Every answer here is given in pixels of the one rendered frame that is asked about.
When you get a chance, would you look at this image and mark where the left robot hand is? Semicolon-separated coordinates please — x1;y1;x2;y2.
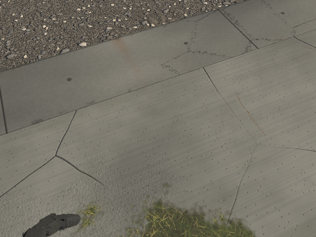
23;213;81;237

